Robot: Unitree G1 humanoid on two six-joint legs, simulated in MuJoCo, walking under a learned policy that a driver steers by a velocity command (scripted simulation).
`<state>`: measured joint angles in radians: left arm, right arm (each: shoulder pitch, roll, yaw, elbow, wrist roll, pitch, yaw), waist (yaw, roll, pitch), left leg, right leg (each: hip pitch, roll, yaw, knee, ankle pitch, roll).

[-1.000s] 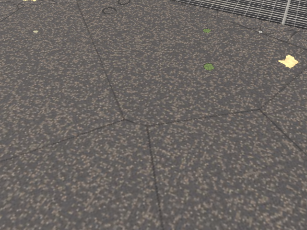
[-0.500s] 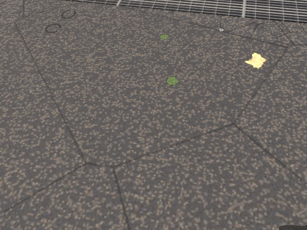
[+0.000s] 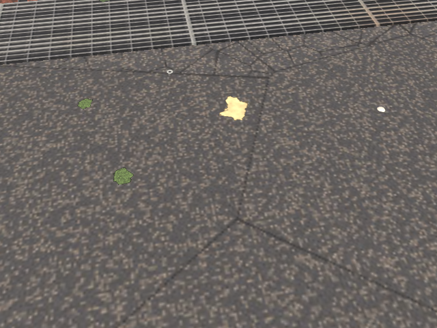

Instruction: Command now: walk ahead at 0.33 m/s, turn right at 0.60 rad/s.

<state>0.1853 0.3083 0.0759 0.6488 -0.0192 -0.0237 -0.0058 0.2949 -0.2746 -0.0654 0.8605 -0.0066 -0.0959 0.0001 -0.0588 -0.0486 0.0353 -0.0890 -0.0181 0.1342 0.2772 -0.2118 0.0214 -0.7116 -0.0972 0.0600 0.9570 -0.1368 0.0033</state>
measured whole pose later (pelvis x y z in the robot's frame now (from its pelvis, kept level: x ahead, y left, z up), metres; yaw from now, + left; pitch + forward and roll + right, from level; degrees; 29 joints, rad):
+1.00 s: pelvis +0.18 -0.01 -0.01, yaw -34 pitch +1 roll -1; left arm 0.17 0.29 0.07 0.59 -0.01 0.07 0.00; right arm 0.17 -0.29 -0.06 0.71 0.01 0.02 -0.02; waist -0.03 0.01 0.05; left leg -0.26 0.09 0.09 0.48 -0.24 -0.02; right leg -0.36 -0.01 0.01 0.71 -0.36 0.05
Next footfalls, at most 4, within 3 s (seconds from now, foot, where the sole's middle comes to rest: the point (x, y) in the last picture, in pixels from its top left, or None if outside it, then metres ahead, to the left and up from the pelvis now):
0.18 right None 0.25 -0.13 -0.78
0.64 left None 0.29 0.08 -0.78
1.04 right None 0.15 -0.15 -0.78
1.36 left None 0.27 0.06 -0.78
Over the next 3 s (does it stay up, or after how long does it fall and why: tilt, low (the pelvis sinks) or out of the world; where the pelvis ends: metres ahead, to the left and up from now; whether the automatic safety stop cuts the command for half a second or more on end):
stays up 0.24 -0.09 -0.01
